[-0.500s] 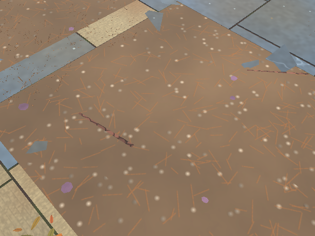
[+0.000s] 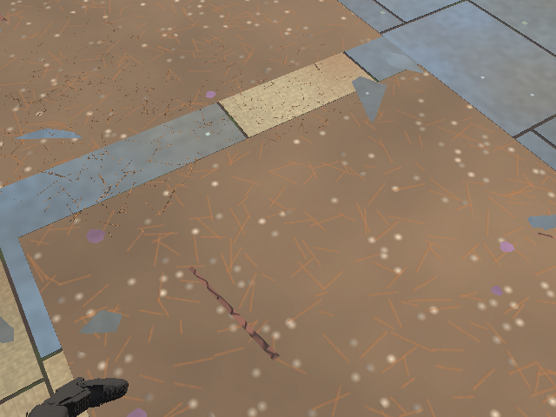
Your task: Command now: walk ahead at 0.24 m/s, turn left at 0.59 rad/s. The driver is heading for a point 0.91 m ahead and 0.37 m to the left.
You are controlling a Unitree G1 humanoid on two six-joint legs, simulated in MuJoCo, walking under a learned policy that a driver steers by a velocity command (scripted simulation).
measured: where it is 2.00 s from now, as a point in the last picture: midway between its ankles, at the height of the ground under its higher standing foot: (109, 388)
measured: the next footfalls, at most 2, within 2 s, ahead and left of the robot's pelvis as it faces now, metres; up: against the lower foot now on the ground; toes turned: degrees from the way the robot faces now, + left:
left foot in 0.38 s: +0.14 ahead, +0.15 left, +0.00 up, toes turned +16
right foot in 0.82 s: +0.22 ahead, -0.07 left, +0.00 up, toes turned +34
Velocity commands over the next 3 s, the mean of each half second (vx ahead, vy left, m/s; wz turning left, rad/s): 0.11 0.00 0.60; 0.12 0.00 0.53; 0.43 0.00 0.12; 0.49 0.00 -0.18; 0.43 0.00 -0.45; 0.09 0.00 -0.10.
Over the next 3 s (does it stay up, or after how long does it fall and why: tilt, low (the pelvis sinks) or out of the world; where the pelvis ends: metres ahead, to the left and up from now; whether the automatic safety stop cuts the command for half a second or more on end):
stays up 0.84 0.50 0.01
